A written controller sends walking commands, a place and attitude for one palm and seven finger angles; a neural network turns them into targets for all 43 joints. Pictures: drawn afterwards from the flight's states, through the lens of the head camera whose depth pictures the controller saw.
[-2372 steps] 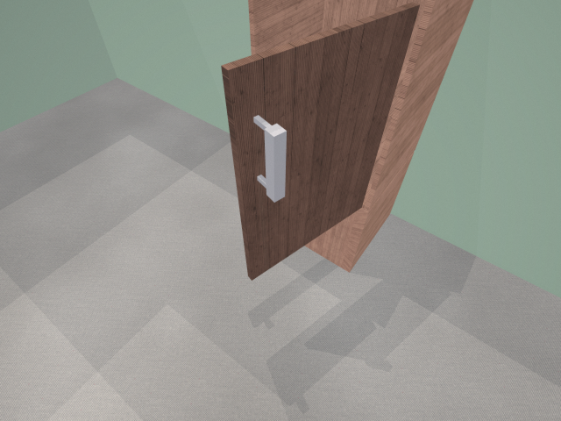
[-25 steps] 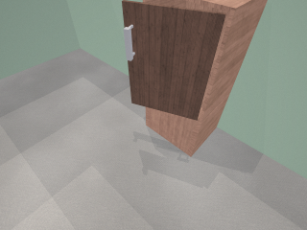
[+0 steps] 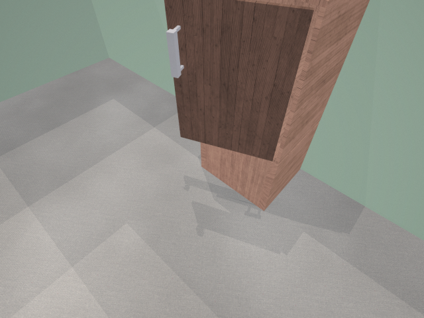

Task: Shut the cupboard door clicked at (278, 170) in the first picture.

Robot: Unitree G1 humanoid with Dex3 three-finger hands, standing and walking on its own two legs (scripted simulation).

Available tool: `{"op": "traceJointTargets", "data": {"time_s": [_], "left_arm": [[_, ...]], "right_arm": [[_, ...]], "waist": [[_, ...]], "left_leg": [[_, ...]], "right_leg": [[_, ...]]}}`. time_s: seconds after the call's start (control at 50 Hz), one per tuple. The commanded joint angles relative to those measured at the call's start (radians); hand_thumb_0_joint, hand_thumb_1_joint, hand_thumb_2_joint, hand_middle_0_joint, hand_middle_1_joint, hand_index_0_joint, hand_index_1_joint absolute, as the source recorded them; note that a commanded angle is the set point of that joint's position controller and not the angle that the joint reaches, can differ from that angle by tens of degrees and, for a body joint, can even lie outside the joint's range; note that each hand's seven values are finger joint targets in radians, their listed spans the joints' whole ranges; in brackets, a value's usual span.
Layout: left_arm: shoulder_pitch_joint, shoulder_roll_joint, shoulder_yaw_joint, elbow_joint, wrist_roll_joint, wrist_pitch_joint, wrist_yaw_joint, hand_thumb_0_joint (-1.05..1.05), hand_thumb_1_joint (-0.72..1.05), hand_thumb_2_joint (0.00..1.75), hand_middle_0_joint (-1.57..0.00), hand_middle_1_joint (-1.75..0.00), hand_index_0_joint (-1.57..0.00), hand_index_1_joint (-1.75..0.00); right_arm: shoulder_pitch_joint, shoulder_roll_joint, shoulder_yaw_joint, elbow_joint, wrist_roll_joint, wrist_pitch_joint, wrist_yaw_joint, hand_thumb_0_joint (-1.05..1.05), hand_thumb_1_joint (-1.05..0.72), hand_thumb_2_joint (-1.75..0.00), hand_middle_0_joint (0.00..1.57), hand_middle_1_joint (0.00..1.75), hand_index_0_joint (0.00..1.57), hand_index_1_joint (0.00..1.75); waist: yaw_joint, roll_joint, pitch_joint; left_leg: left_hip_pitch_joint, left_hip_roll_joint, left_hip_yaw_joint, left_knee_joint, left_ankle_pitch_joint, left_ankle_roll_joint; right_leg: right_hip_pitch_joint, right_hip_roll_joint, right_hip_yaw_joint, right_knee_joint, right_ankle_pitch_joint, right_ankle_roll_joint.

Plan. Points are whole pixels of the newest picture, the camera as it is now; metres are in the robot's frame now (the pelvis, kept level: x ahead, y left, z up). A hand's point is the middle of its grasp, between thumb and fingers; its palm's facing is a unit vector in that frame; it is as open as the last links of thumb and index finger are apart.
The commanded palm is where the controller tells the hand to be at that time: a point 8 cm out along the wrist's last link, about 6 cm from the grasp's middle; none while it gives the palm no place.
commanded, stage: look to check the result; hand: left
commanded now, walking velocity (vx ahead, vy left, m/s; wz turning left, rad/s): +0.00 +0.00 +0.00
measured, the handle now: (177, 51) +0.88 +0.16 +0.08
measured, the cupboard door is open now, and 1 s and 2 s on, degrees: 22 22 22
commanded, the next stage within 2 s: walk to a spot facing it in 0.18 s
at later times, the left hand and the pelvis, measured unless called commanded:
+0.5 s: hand out of the picture +0.02 +0.18 -0.18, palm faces +0.09 -0.97 -0.23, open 7.4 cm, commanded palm none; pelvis +0.01 -0.01 -0.01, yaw +4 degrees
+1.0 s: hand out of the picture +0.05 +0.23 -0.16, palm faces +0.35 -0.89 -0.29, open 7.4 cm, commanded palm none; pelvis +0.01 -0.01 -0.01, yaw +21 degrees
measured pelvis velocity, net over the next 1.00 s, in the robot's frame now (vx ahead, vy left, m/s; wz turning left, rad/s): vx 0.01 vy -0.01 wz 0.37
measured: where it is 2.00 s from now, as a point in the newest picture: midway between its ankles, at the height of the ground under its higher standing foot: outside the picture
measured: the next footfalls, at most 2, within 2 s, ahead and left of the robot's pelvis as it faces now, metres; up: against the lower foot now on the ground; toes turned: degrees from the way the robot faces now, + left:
right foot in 1.04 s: +0.09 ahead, -0.13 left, +0.00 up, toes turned +24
left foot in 1.36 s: -0.01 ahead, +0.12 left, +0.00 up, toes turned +41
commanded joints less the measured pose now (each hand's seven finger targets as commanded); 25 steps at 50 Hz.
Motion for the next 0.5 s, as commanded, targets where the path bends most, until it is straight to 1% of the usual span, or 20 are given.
{"op": "traceJointTargets", "data": {"time_s": [0.0,0.02,0.04,0.06,0.1,0.12,0.18,0.22,0.24,0.28,0.3,0.32,0.34,0.36,0.38,0.4,0.42,0.44,0.46,0.48], "left_arm": [[0.048,0.126,0.019,-0.025,0.002,-0.017,0.003,0.0,0.9,0.9,-0.2,-0.3,-0.2,-0.3],[0.043,0.131,0.019,-0.025,0.002,-0.017,0.003,0.0,0.9,0.9,-0.2,-0.3,-0.2,-0.3],[0.047,0.137,0.02,-0.029,0.003,-0.02,0.004,0.0,0.9,0.9,-0.2,-0.3,-0.2,-0.3],[0.044,0.131,0.019,-0.026,0.002,-0.02,0.005,0.0,0.9,0.9,-0.2,-0.3,-0.2,-0.3],[0.039,0.132,0.018,-0.026,0.002,-0.019,0.005,0.0,0.9,0.9,-0.2,-0.3,-0.2,-0.3],[0.034,0.134,0.018,-0.026,0.002,-0.018,0.005,0.0,0.9,0.9,-0.2,-0.3,-0.2,-0.3],[0.03,0.135,0.02,-0.027,0.003,-0.018,0.005,0.0,0.9,0.9,-0.2,-0.3,-0.2,-0.3],[0.026,0.134,0.019,-0.026,0.002,-0.017,0.004,0.0,0.9,0.9,-0.2,-0.3,-0.2,-0.3],[0.035,0.133,0.02,-0.026,0.003,-0.018,0.004,0.0,0.9,0.9,-0.2,-0.3,-0.2,-0.3],[0.025,0.132,0.018,-0.026,0.003,-0.016,0.004,0.0,0.9,0.9,-0.2,-0.3,-0.2,-0.3],[0.028,0.13,0.019,-0.029,0.002,-0.016,0.004,0.0,0.9,0.9,-0.2,-0.3,-0.2,-0.3],[0.037,0.105,0.017,-0.029,0.0,-0.011,0.007,0.0,0.9,0.9,-0.2,-0.3,-0.2,-0.3],[0.055,0.098,0.02,-0.034,0.001,-0.007,0.01,0.0,0.9,0.9,-0.2,-0.3,-0.2,-0.3],[0.061,0.108,0.025,-0.04,0.001,-0.004,0.013,0.0,0.9,0.9,-0.2,-0.3,-0.2,-0.3],[0.061,0.116,0.034,-0.051,0.001,-0.001,0.015,0.0,0.9,0.9,-0.2,-0.3,-0.2,-0.3],[0.061,0.126,0.042,-0.061,0.001,0.003,0.016,0.0,0.9,0.9,-0.2,-0.3,-0.2,-0.3],[0.064,0.131,0.05,-0.072,0.003,0.006,0.017,0.0,0.9,0.9,-0.2,-0.3,-0.2,-0.3],[0.068,0.141,0.057,-0.082,0.005,0.008,0.019,0.0,0.9,0.9,-0.2,-0.3,-0.2,-0.3],[0.063,0.146,0.065,-0.093,0.006,0.011,0.02,0.0,0.9,0.9,-0.2,-0.3,-0.2,-0.3],[0.059,0.155,0.069,-0.108,0.008,0.012,0.019,0.0,0.9,0.9,-0.2,-0.3,-0.2,-0.3]], "right_arm": [[0.026,-0.126,-0.016,-0.034,0.003,-0.013,-0.004,0.0,-0.9,-0.9,0.2,0.3,0.2,0.3],[0.022,-0.13,-0.016,-0.035,0.004,-0.014,-0.004,0.0,-0.9,-0.9,0.2,0.3,0.2,0.3],[0.02,-0.137,-0.018,-0.038,0.006,-0.015,-0.005,0.0,-0.9,-0.9,0.2,0.3,0.2,0.3],[0.015,-0.132,-0.017,-0.036,0.004,-0.015,-0.005,0.0,-0.9,-0.9,0.2,0.3,0.2,0.3],[0.011,-0.131,-0.016,-0.033,0.002,-0.014,-0.005,0.0,-0.9,-0.9,0.2,0.3,0.2,0.3],[0.009,-0.131,-0.015,-0.035,0.004,-0.014,-0.004,0.0,-0.9,-0.9,0.2,0.3,0.2,0.3],[0.008,-0.129,-0.014,-0.034,0.003,-0.014,-0.005,0.0,-0.9,-0.9,0.2,0.3,0.2,0.3],[0.001,-0.133,-0.013,-0.035,0.003,-0.013,-0.005,0.0,-0.9,-0.9,0.2,0.3,0.2,0.3],[-0.002,-0.134,-0.014,-0.035,0.004,-0.013,-0.005,0.0,-0.9,-0.9,0.2,0.3,0.2,0.3],[-0.002,-0.13,-0.013,-0.033,0.002,-0.012,-0.005,0.0,-0.9,-0.9,0.2,0.3,0.2,0.3],[0.002,-0.124,-0.012,-0.035,0.002,-0.012,-0.004,0.0,-0.9,-0.9,0.2,0.3,0.2,0.3],[0.012,-0.095,-0.005,-0.036,0.002,-0.009,-0.003,0.0,-0.9,-0.9,0.2,0.3,0.2,0.3],[0.02,-0.082,-0.006,-0.041,0.003,-0.004,-0.003,0.0,-0.9,-0.9,0.2,0.3,0.2,0.3],[0.023,-0.083,-0.008,-0.048,0.002,0.0,-0.003,0.0,-0.9,-0.9,0.2,0.3,0.2,0.3],[0.026,-0.085,-0.012,-0.056,0.002,0.003,-0.003,0.0,-0.9,-0.9,0.2,0.3,0.2,0.3],[0.019,-0.086,-0.016,-0.065,0.002,0.007,-0.002,0.0,-0.9,-0.9,0.2,0.3,0.2,0.3],[0.013,-0.086,-0.02,-0.075,0.001,0.011,-0.001,0.0,-0.9,-0.9,0.2,0.3,0.2,0.3],[0.012,-0.082,-0.023,-0.089,0.003,0.014,0.0,0.0,-0.9,-0.9,0.2,0.3,0.2,0.3],[0.001,-0.077,-0.028,-0.097,0.0,0.02,0.002,0.0,-0.9,-0.9,0.2,0.3,0.2,0.3],[-0.01,-0.07,-0.032,-0.115,-0.002,0.027,0.005,0.0,-0.9,-0.9,0.2,0.3,0.2,0.3]], "waist": [[-0.003,-0.025,0.028],[-0.004,-0.03,0.025],[-0.002,-0.039,0.006],[-0.003,-0.025,0.007],[-0.004,-0.021,0.014],[-0.004,-0.011,0.023],[-0.004,-0.015,0.018],[-0.003,-0.014,0.03],[0.0,-0.011,0.023],[-0.004,-0.01,0.04],[-0.003,-0.01,0.025],[-0.003,-0.012,0.015],[0.002,-0.024,0.011],[0.003,-0.031,0.001],[0.005,-0.035,-0.008],[0.01,-0.046,0.0],[0.012,-0.062,0.003],[0.017,-0.09,-0.001],[0.019,-0.108,0.022],[0.023,-0.143,0.039]], "left_leg": [[0.11,0.11,-0.123,-0.054,0.061,0.016],[0.113,0.111,-0.122,-0.052,0.077,0.016],[0.124,0.113,-0.119,-0.043,0.101,0.017],[0.123,0.112,-0.118,-0.041,0.099,0.016],[0.122,0.111,-0.116,-0.044,0.104,0.014],[0.118,0.11,-0.118,-0.048,0.096,0.013],[0.118,0.112,-0.118,-0.048,0.112,0.013],[0.117,0.11,-0.121,-0.054,0.092,0.011],[0.126,0.111,-0.12,-0.049,0.097,0.012],[0.115,0.11,-0.119,-0.054,0.088,0.009],[0.109,0.106,-0.123,-0.046,0.107,0.011],[0.096,0.102,-0.122,-0.031,0.135,0.007],[0.085,0.095,-0.119,-0.004,0.155,0.006],[0.064,0.09,-0.117,0.021,0.168,0.006],[0.036,0.083,-0.117,0.044,0.176,0.006],[-0.003,0.072,-0.115,0.074,0.164,0.003],[-0.03,0.059,-0.107,0.11,0.156,0.0],[-0.068,0.039,-0.095,0.163,0.135,-0.005],[-0.106,0.028,-0.076,0.232,0.045,-0.013],[-0.159,0.014,-0.063,0.329,-0.113,-0.02]], "right_leg": [[-0.149,-0.119,0.093,-0.107,0.127,-0.027],[-0.143,-0.12,0.091,-0.106,0.145,-0.026],[-0.134,-0.121,0.088,-0.105,0.175,-0.025],[-0.132,-0.124,0.091,-0.106,0.182,-0.024],[-0.129,-0.124,0.089,-0.105,0.193,-0.024],[-0.131,-0.124,0.089,-0.108,0.181,-0.023],[-0.118,-0.125,0.086,-0.109,0.196,-0.022],[-0.128,-0.123,0.088,-0.114,0.169,-0.021],[-0.13,-0.123,0.087,-0.118,0.172,-0.022],[-0.133,-0.123,0.089,-0.119,0.166,-0.021],[-0.116,-0.128,0.077,-0.108,0.18,-0.019],[-0.103,-0.132,0.067,-0.086,0.206,-0.013],[-0.1,-0.138,0.05,-0.062,0.235,-0.01],[-0.084,-0.148,0.045,-0.037,0.269,-0.011],[-0.066,-0.158,0.038,-0.014,0.292,-0.016],[-0.057,-0.174,0.036,-0.001,0.307,-0.025],[-0.051,-0.196,0.041,0.009,0.333,-0.039],[-0.035,-0.222,0.047,0.015,0.377,-0.056],[-0.042,-0.264,0.063,0.013,0.401,-0.087],[-0.037,-0.307,0.076,0.008,0.462,-0.123]]}}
